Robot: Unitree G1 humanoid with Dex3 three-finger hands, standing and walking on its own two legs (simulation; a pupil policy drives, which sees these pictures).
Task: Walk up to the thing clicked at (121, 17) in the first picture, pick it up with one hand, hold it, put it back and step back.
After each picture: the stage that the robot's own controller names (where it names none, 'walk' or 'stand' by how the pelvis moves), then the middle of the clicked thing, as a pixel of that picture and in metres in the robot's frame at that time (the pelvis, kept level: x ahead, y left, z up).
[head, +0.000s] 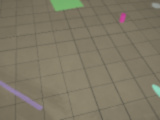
stand; (122, 17) +1.88 -0.58 -0.72
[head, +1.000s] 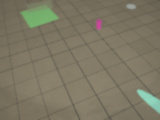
walk; (98, 24) +1.82 -0.09 -0.69
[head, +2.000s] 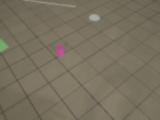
walk; (60, 50) +1.20 +0.29 -0.71
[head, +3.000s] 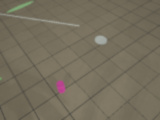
walk; (60, 86) +0.77 +0.26 -0.72
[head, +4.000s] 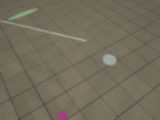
walk; (63, 117) +0.50 +0.19 -0.72
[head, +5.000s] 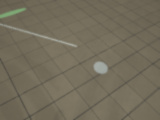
stand; out of the picture +0.38 +0.20 -0.71
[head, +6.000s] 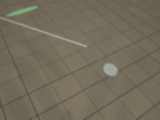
stand; out of the picture +0.37 +0.16 -0.72
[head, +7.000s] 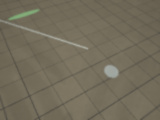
stand; out of the picture +0.37 +0.17 -0.73
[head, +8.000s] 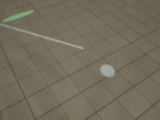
stand; out of the picture +0.36 +0.19 -0.73
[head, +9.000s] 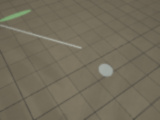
stand; out of the picture +0.35 +0.20 -0.73
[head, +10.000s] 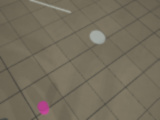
go down; (43, 107) +0.38 +0.20 -0.62
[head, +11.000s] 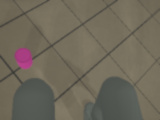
go down; (24, 59) +0.44 +0.21 -0.30
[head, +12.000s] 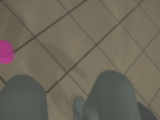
close in; (4, 52) +0.44 +0.23 -0.27
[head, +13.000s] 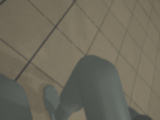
close; out of the picture +0.43 +0.26 -0.23
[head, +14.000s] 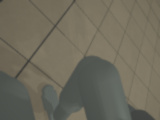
lift; out of the picture +0.42 +0.26 -0.23
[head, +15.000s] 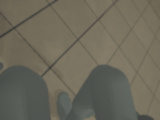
lift; out of the picture +0.35 +0.23 -0.21
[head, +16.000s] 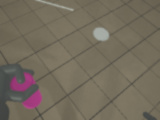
lift; (27, 91) +0.31 +0.18 -0.02
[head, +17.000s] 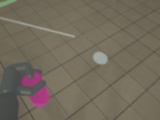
hold; (36, 89) +0.33 +0.16 -0.01
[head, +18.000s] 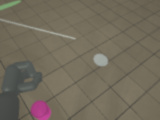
hold; (41, 111) +0.31 +0.17 -0.17
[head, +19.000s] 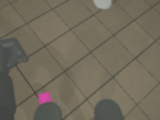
crouch; (46, 103) +0.31 +0.16 -0.51
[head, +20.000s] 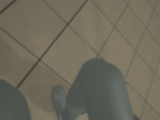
lower; out of the picture +0.33 +0.21 -0.27
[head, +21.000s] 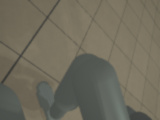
lower; out of the picture +0.32 +0.23 -0.25
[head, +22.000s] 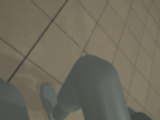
lower; out of the picture +0.32 +0.23 -0.25
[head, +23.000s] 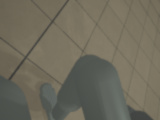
lower; out of the picture +0.32 +0.23 -0.25
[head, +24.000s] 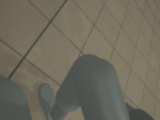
lower; out of the picture +0.32 +0.23 -0.25
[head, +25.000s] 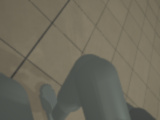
open; out of the picture +0.32 +0.23 -0.25
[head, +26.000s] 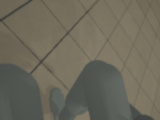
stand; out of the picture +0.32 +0.21 -0.27
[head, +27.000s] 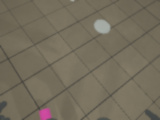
stand; (46, 119) +0.28 +0.18 -0.59
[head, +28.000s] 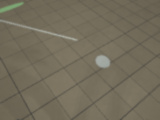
stand; out of the picture +0.26 +0.17 -0.69
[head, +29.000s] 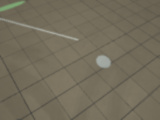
stand; out of the picture +0.26 +0.17 -0.69
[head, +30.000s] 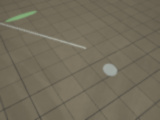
stand; out of the picture +0.27 +0.16 -0.75
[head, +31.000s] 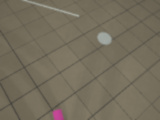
walk; (58, 118) +0.34 +0.11 -0.73
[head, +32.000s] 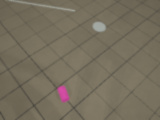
walk; (63, 94) +0.57 +0.17 -0.72
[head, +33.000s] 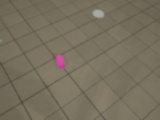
stand; (60, 61) +0.91 +0.20 -0.72
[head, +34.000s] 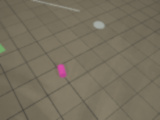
stand; (61, 70) +0.92 +0.18 -0.74
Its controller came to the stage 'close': yes
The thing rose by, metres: 0.70
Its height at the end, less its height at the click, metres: -0.02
